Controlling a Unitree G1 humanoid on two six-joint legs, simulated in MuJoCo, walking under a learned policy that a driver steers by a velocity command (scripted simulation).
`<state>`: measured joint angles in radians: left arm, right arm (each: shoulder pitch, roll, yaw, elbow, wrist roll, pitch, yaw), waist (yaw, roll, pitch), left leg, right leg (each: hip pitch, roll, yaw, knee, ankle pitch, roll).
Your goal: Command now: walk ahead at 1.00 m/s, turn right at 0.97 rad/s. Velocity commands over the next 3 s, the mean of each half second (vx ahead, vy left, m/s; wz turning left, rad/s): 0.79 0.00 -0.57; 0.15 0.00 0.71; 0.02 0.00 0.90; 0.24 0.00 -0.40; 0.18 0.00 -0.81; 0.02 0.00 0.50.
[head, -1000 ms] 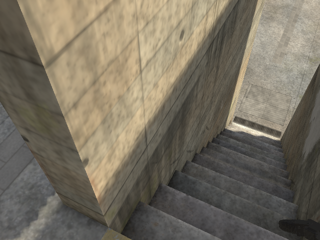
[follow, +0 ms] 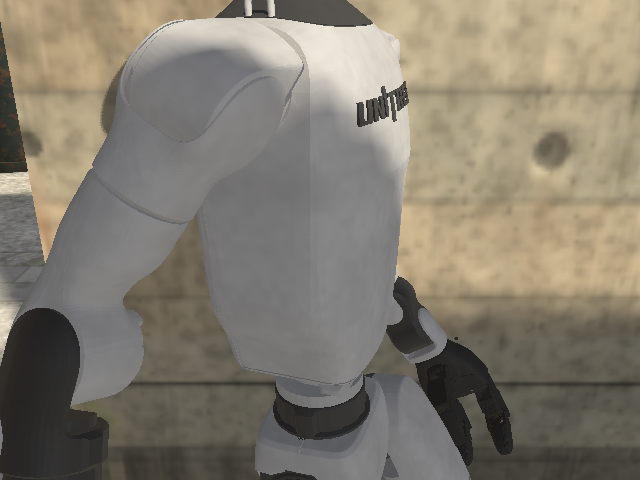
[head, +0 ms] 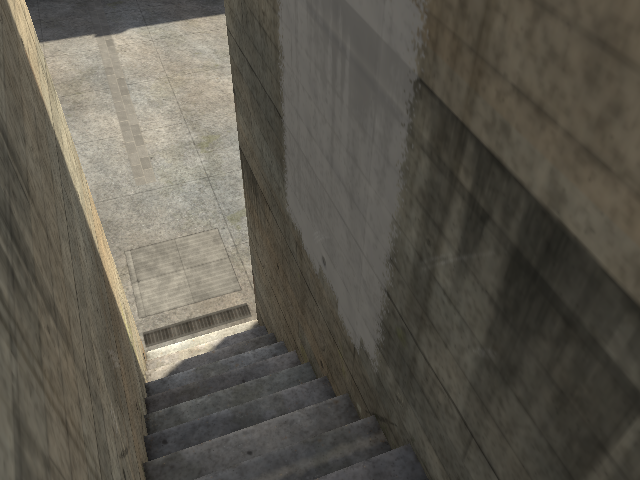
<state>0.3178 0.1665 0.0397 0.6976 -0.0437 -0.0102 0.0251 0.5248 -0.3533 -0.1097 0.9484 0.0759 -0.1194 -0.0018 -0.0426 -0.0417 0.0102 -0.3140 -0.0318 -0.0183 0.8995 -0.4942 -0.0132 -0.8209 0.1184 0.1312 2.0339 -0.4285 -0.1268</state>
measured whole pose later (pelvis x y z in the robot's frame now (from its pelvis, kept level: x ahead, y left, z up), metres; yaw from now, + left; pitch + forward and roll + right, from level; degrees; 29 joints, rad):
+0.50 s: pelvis +0.29 -0.02 -0.27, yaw -14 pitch -1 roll -3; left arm 0.33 0.15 -0.02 0.67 0.02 0.03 0.06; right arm 0.14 -0.27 -0.05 0.65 0.03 0.00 -0.01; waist -0.05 0.07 0.01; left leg -0.70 0.00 -0.22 1.03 0.31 -0.05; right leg -0.54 -0.01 -0.06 1.28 -0.72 0.01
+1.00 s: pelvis +0.47 -0.01 -0.42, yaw +11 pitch -1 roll -1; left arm 0.01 0.17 -0.02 0.55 0.04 0.01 0.01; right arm 0.17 -0.35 -0.11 0.63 0.08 0.08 -0.09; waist -0.05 0.05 0.03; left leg -0.41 -0.31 -0.40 1.18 -0.65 0.00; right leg -0.56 0.02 0.13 0.95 -0.20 0.02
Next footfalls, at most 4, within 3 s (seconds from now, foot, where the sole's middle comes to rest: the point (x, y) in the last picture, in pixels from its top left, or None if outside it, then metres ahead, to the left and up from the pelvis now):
0.26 right None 0.28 -0.15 -0.93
0.60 left None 0.45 0.10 -1.14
0.94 right None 0.61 -0.16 -1.14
1.20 left None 0.44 0.08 -1.14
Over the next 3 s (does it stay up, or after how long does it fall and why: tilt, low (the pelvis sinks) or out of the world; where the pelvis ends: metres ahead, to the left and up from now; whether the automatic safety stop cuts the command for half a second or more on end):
stays up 0.95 0.16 -0.88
